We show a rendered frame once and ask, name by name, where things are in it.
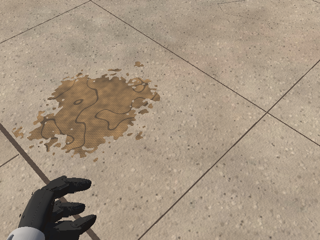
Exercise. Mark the robot left forearm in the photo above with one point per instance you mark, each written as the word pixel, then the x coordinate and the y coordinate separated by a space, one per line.
pixel 26 233

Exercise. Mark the left robot hand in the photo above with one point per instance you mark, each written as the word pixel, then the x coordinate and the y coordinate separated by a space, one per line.
pixel 42 211

